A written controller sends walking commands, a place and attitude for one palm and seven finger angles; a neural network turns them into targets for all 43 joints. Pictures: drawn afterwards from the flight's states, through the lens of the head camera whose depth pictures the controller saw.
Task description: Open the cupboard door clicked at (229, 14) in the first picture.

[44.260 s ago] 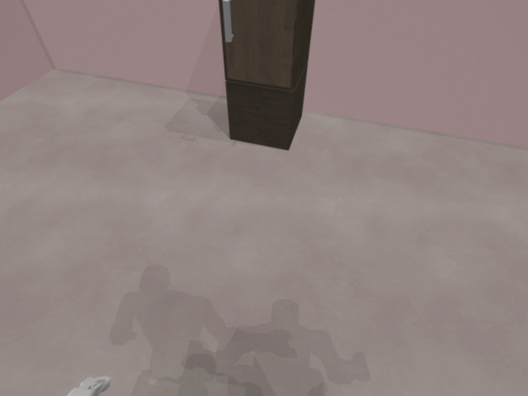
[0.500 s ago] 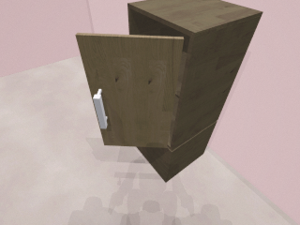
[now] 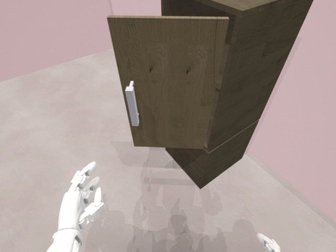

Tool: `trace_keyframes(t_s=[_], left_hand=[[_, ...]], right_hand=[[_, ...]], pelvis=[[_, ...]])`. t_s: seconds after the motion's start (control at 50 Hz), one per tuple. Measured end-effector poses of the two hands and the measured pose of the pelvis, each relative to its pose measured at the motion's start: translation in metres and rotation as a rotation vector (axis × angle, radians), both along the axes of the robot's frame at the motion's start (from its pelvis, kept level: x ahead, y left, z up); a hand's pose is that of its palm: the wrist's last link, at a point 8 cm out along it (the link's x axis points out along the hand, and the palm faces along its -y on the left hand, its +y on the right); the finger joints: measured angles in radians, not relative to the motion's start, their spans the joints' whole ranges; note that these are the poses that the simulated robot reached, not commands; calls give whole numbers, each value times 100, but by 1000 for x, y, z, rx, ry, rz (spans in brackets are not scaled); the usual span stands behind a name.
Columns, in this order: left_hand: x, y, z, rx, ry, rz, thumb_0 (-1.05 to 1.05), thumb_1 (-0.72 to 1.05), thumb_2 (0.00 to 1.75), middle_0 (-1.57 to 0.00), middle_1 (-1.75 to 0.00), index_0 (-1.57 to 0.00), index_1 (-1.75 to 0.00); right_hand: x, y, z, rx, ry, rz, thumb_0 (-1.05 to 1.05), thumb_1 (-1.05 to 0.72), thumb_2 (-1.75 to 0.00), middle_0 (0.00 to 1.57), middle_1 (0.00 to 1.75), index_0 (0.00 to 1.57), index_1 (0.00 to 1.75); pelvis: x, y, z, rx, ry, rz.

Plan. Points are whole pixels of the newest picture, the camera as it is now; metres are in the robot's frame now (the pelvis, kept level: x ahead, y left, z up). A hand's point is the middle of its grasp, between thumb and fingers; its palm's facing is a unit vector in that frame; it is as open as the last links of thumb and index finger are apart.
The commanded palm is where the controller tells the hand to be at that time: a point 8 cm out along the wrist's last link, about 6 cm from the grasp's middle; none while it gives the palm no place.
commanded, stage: raise the hand with hooked fingers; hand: left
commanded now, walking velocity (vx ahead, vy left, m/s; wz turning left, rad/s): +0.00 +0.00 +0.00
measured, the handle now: (133, 104) +0.63 +0.14 -0.02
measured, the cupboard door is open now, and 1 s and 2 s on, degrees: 51 51 51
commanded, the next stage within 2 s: move the hooked fingers beside the handle in 1.88 s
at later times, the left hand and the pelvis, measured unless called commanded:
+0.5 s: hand (101, 214) +0.23 +0.17 -0.03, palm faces -0.12 -0.99 -0.08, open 10.4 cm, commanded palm +0.20 +0.25 -0.03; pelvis -0.01 +0.00 -0.09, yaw +0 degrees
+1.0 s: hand (89, 185) +0.29 +0.21 -0.01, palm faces -0.03 -1.00 -0.08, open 13.3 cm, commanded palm +0.27 +0.27 -0.02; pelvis +0.05 -0.03 -0.06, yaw +0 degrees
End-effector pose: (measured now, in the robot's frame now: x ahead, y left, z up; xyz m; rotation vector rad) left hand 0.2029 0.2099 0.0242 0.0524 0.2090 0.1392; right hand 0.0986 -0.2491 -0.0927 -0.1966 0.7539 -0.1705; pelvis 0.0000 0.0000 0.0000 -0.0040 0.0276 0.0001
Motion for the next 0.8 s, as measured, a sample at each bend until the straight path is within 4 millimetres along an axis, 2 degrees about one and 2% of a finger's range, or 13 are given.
trace_keyframes(t_s=[0.06,0.1,0.2,0.24,0.28,0.32,0.38,0.42,0.5,0.58,0.66,0.72,0.8], left_hand=[[18,-10,0,-54,-233,-111,1,77,83,-20,-39,-21,-39],[15,-16,-17,-76,-301,-197,1,73,82,-20,-41,-21,-42],[-20,-4,-91,-114,-124,-226,1,61,77,-22,-48,-22,-49],[-38,10,-106,-114,-53,-151,1,56,75,-22,-51,-23,-52],[-49,24,-100,-71,-63,-83,2,52,73,-23,-54,-23,-55],[-52,33,-79,-17,-148,-45,2,47,71,-23,-57,-23,-58],[-42,34,-44,37,-305,-71,2,40,68,-23,-62,-23,-62],[-26,27,-32,52,-351,-139,2,35,66,-23,-65,-23,-65],[10,17,-49,19,-200,-271,1,26,62,-24,-71,-24,-71],[23,25,-68,-65,-13,-230,1,17,58,-25,-77,-25,-77],[22,46,-50,-31,-73,-107,1,8,54,-26,-83,-26,-83],[25,57,-33,47,-178,-81,1,1,51,-26,-87,-26,-88],[39,57,-42,55,-182,-145,1,-9,47,-26,-93,-27,-94]], right_hand=[[25,-5,-4,-33,-92,43,1,-90,-90,21,30,20,30],[40,-8,-4,-59,-150,72,2,-90,-90,21,30,20,30],[71,-8,-2,-108,-241,116,2,-90,-90,20,30,20,30],[80,-3,-4,-115,-247,137,2,-90,-90,20,30,20,30],[88,5,-8,-117,-244,164,2,-90,-90,20,30,20,30],[94,14,-16,-109,-233,196,2,-90,-90,20,30,20,30],[98,28,-31,-76,-207,234,2,-90,-90,20,30,20,30],[96,36,-41,-46,-185,237,2,-90,-90,20,30,20,30],[83,42,-53,15,-120,185,2,-90,-90,21,30,20,30],[66,31,-50,23,-48,99,2,-90,-90,21,30,21,30],[58,13,-42,-24,5,60,2,-90,-90,21,30,20,30],[61,-2,-43,-64,36,80,2,-90,-90,21,30,20,30],[75,-18,-49,-93,46,88,2,-90,-90,21,30,20,30]], pelvis=[[-12,-1,-25,-6,75,-12],[-19,-2,-43,-10,103,-30],[-24,-5,-77,-20,139,-36],[-23,-5,-83,-32,146,-27],[-22,-5,-86,-46,151,-16],[-21,-4,-89,-58,156,-4],[-19,-3,-91,-77,168,16],[-18,-3,-91,-84,181,23],[-14,-5,-86,-72,207,16],[-2,-7,-74,-59,218,-2],[14,-11,-65,-58,229,-4],[22,-13,-66,-65,244,9],[29,-15,-71,-72,267,17]])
